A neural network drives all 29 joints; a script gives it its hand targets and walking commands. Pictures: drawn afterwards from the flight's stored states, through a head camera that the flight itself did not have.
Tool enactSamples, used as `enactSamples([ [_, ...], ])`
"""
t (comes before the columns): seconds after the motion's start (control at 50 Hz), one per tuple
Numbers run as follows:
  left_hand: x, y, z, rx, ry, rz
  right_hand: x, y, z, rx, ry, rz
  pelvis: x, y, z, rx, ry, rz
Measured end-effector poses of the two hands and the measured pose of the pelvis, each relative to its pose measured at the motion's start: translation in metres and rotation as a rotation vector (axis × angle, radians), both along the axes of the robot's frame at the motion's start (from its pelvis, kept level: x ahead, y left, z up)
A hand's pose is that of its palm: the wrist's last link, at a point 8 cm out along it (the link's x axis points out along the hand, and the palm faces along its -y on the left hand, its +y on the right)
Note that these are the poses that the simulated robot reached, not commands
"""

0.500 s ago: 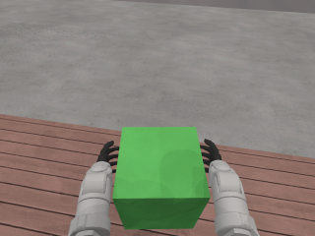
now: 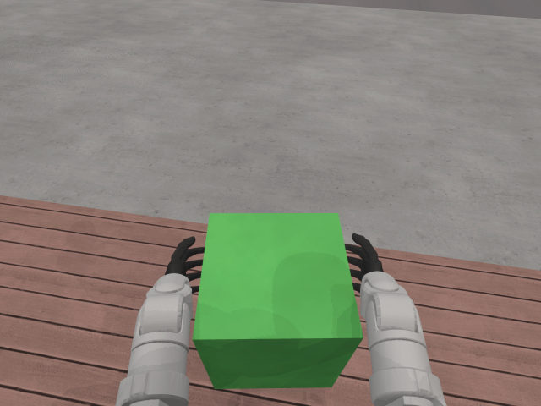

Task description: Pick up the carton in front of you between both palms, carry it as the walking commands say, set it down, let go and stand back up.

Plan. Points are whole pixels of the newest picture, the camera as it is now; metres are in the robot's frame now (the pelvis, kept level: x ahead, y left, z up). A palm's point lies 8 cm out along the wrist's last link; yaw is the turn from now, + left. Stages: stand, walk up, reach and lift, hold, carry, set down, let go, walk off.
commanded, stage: reach and lift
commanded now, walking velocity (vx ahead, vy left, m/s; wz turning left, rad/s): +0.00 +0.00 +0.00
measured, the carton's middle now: (273, 304) +0.29 +0.00 -0.04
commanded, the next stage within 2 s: hold in 0.32 s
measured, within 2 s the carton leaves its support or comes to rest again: neither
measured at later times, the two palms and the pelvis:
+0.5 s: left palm (175, 278) +0.28 +0.15 +0.05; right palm (376, 275) +0.29 -0.15 +0.05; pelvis +0.00 +0.00 +0.00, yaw +0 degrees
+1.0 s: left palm (174, 279) +0.28 +0.15 +0.05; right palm (376, 276) +0.29 -0.15 +0.05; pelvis -0.01 +0.00 +0.00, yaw +0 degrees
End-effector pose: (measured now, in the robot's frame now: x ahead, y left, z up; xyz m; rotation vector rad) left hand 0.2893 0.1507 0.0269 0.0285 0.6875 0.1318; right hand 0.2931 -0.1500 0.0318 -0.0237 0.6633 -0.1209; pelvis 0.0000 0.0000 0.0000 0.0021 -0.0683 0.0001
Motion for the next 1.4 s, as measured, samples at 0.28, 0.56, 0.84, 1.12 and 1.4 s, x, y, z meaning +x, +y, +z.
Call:
enactSamples([
  [0.28, -0.001, -0.001, 0.006, 0.008, 0.002, -0.002, 0.0, -0.001, 0.005, -0.008, 0.002, 0.009, 0.007, -0.002, 0.002, 0.0, -0.013, 0.002],
  [0.56, -0.006, -0.002, 0.023, -0.002, -0.02, 0.001, -0.007, -0.002, 0.022, 0.002, -0.02, -0.004, 0.001, -0.002, 0.002, 0.0, -0.049, 0.002],
  [0.84, -0.009, -0.001, 0.022, -0.011, -0.018, 0.008, -0.009, -0.001, 0.022, 0.011, -0.017, -0.01, -0.008, -0.001, 0.001, -0.001, -0.055, 0.0],
  [1.12, -0.005, -0.002, 0.023, -0.003, -0.017, 0.001, -0.006, -0.002, 0.022, 0.003, -0.016, -0.006, -0.003, -0.001, 0.002, 0.0, -0.053, -0.001],
  [1.4, -0.006, -0.002, 0.021, 0.004, -0.012, -0.001, -0.006, -0.002, 0.021, -0.004, -0.011, 0.002, 0.001, -0.002, 0.003, 0.0, -0.051, 0.0],
])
